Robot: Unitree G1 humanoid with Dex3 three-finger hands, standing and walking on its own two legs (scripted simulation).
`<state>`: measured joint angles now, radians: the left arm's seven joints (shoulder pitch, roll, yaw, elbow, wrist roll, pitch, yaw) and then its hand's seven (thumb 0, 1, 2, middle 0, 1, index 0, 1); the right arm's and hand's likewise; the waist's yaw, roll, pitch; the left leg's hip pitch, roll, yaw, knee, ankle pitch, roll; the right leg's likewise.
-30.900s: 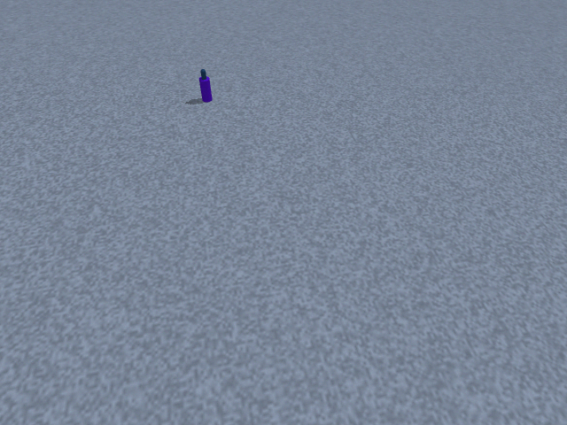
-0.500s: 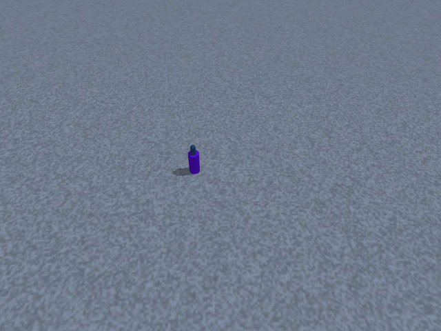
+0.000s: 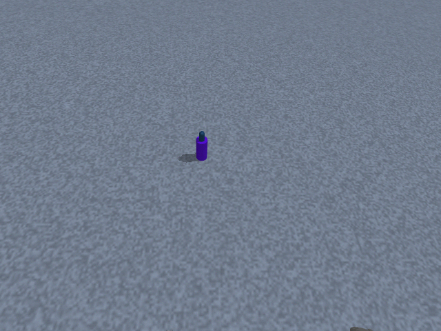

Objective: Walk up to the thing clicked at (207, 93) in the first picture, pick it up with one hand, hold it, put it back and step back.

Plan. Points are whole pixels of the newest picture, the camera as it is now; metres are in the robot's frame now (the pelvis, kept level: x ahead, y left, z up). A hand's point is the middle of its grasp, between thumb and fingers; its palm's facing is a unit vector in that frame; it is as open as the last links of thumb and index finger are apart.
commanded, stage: step back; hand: left
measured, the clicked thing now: (201, 144) +1.12 +0.07 -0.66
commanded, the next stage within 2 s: stand in 0.10 s
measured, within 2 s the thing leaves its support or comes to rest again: neither
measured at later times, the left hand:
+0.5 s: hand out of the picture +0.10 +0.24 -0.14, palm faces -0.04 -0.94 -0.33, open 7.4 cm
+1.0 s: hand out of the picture +0.07 +0.25 -0.14, palm faces -0.05 -0.94 -0.33, open 7.4 cm
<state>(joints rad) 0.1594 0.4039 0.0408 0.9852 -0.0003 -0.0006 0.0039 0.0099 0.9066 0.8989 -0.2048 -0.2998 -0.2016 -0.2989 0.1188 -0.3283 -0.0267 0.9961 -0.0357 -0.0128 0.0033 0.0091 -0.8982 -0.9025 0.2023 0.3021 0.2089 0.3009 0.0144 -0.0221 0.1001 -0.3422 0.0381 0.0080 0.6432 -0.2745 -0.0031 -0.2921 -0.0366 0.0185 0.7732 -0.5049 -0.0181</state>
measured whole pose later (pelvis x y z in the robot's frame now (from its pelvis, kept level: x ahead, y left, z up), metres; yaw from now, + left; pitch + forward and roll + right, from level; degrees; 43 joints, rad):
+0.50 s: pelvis +0.00 -0.01 +0.02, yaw -1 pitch -4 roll +0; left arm 0.08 0.35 0.00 1.12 0.01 -0.02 -0.01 0.01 0.91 0.90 -0.21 -0.30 -0.20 -0.30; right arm 0.07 -0.35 -0.01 1.12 -0.01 -0.01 0.01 0.01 -0.90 -0.90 0.20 0.30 0.21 0.30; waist -0.01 0.00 0.08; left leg -0.18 0.04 0.02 0.41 -0.17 -0.02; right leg -0.09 -0.04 0.00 0.40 -0.25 0.04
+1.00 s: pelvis +0.00 +0.00 +0.02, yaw +0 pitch -2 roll +0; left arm 0.12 0.36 0.00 1.15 0.01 -0.02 -0.02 0.01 0.91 0.90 -0.20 -0.30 -0.20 -0.30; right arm 0.10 -0.35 -0.01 1.15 -0.01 -0.01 0.02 0.01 -0.90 -0.90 0.20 0.30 0.21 0.30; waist -0.01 0.00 0.07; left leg -0.19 0.04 0.02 0.36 -0.13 -0.02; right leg -0.10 -0.04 0.00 0.35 -0.21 0.04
